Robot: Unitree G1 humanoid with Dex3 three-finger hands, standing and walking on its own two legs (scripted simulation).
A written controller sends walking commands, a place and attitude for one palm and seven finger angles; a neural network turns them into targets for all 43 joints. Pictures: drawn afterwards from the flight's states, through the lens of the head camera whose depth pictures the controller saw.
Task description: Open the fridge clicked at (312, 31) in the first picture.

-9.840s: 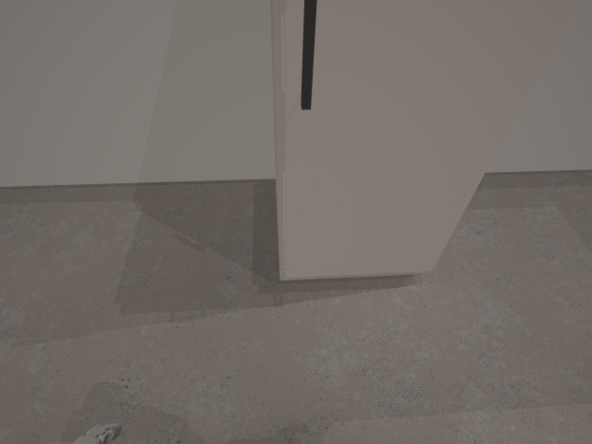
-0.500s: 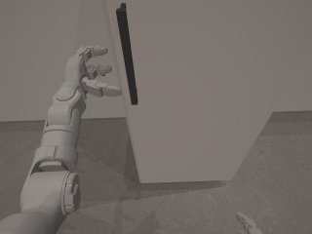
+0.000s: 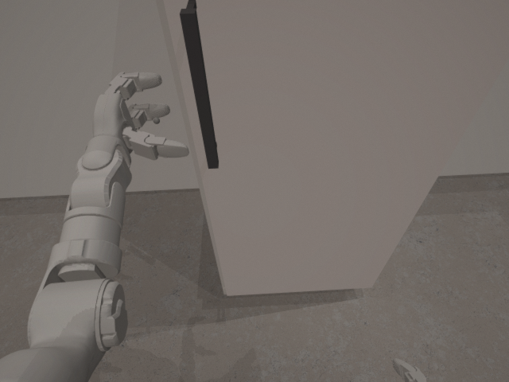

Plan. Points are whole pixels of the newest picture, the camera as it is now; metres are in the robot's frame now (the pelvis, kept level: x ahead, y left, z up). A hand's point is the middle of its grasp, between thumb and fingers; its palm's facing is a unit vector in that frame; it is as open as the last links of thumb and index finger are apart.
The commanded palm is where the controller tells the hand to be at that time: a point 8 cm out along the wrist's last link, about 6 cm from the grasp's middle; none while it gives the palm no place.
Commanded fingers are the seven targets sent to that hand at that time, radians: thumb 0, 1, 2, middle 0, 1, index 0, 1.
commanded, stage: move the hooked fingers beside the handle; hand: left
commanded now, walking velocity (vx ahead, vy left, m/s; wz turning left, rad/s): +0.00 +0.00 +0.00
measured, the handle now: (204, 96) +0.51 +0.11 +0.20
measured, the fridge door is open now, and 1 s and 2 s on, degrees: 0 0 0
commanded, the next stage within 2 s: feel for the door with the fingertips in 1.38 s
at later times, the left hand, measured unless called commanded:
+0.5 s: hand (163, 112) +0.44 +0.16 +0.22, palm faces +0.09 -1.00 -0.01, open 14.0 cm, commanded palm +0.41 +0.21 +0.20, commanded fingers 0.00 -0.50 0.30 -0.30 -1.20 -0.30 -1.20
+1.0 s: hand (167, 119) +0.44 +0.15 +0.21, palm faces +0.09 -1.00 +0.00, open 14.0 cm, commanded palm +0.41 +0.20 +0.20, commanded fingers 0.00 -0.50 0.30 -0.30 -1.20 -0.30 -1.20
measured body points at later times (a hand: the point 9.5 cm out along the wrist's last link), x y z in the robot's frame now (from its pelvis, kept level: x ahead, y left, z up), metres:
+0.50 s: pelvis -0.01 +0.00 +0.00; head -0.01 -0.01 +0.45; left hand +0.43 +0.21 +0.22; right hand +0.13 -0.23 -0.11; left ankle -0.03 +0.12 -0.74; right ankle +0.02 -0.11 -0.74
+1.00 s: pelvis +0.00 +0.00 +0.00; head +0.00 -0.02 +0.45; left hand +0.43 +0.21 +0.21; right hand +0.13 -0.24 -0.11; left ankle -0.03 +0.12 -0.74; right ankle +0.02 -0.11 -0.74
